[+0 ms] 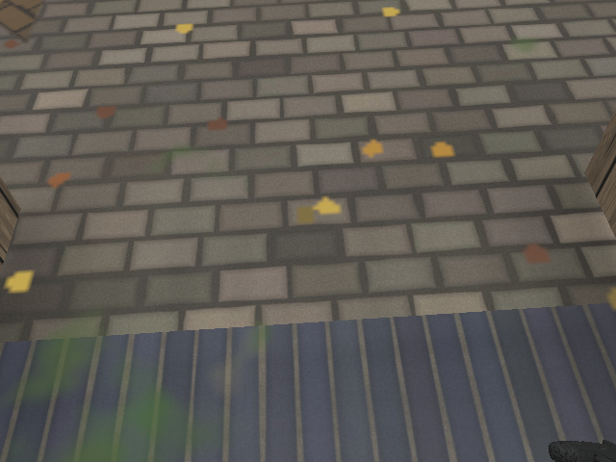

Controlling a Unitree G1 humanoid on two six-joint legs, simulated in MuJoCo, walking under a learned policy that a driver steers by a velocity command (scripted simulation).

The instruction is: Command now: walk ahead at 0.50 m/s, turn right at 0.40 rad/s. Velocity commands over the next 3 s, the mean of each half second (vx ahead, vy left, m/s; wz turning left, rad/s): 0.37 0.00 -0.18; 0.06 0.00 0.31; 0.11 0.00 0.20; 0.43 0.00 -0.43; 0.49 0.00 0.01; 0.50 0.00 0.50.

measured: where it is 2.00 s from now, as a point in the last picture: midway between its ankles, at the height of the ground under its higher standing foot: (296, 421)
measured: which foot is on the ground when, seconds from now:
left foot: up 0.00-0.10, down 0.12-0.58, up 0.60-0.92, down 0.94-1.00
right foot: down 0.00-0.14, up 0.16-0.54, down 0.56-0.94, up 0.96-1.00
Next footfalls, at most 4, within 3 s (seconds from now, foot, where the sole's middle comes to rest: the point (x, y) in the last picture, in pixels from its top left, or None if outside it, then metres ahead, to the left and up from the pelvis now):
0.12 left None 0.26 0.15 -0.78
0.56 right None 0.40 -0.09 -0.78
0.94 left None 0.34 0.17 -0.78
1.42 right None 0.37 -0.05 -0.78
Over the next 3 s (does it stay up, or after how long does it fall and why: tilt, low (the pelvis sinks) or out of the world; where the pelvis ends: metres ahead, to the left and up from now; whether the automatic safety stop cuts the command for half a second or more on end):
stays up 1.10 0.12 -0.01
